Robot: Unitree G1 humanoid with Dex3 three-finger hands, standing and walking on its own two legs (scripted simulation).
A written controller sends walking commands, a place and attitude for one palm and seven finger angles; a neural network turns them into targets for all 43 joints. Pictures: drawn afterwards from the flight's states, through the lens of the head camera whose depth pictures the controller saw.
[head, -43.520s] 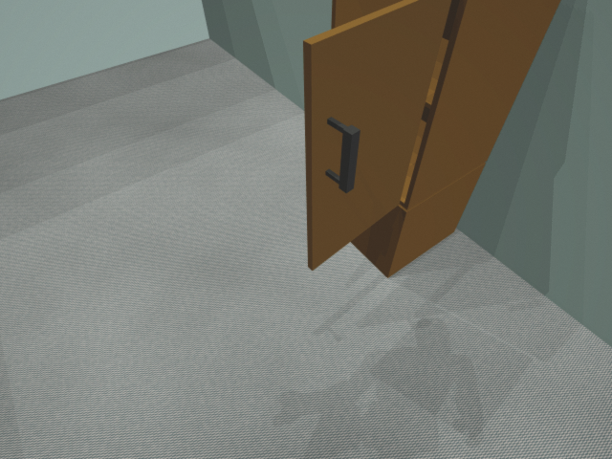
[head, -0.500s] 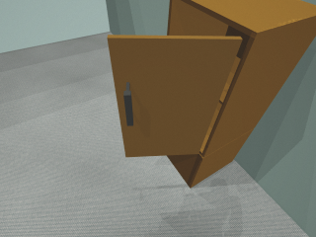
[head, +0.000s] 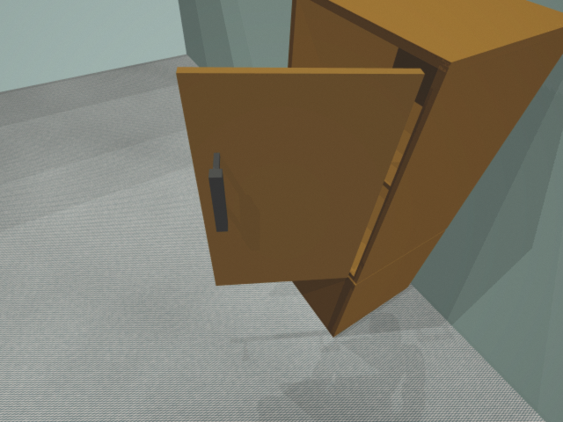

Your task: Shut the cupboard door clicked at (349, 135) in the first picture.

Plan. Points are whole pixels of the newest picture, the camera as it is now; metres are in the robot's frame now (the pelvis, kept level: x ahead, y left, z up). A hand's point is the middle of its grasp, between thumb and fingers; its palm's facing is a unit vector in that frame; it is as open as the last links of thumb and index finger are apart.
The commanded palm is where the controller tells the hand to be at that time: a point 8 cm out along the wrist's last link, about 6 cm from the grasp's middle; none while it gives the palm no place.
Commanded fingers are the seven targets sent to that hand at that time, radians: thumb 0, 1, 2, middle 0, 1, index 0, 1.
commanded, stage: raise the hand and make a fist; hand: left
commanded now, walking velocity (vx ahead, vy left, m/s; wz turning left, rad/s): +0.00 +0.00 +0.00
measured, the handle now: (219, 193) +0.48 +0.14 +0.03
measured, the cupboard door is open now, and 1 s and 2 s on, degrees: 63 63 63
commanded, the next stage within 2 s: bring the fist close to the handle in 1.94 s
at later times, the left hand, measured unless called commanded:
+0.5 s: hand out of the picture +0.13 +0.17 -0.07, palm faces +0.27 -0.96 -0.05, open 5.9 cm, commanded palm +0.12 +0.22 -0.04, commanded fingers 0.00 0.90 0.90 -0.64 -0.78 -0.64 -0.78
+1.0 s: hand (166, 371) +0.19 +0.17 -0.01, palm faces +0.14 -0.99 -0.03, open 3.6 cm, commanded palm +0.15 +0.22 +0.00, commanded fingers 0.00 0.90 0.90 -1.10 -1.28 -1.10 -1.28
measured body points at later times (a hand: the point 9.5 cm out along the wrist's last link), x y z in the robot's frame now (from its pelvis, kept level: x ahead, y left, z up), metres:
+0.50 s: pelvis -0.01 -0.05 -0.10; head +0.05 -0.04 +0.34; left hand +0.11 +0.22 -0.06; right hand +0.26 -0.26 -0.14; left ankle +0.01 +0.06 -0.74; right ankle +0.02 -0.12 -0.74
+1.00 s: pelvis +0.00 -0.04 -0.08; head +0.06 -0.04 +0.37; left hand +0.17 +0.22 -0.01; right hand +0.18 -0.28 -0.16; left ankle +0.01 +0.06 -0.74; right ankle +0.02 -0.12 -0.74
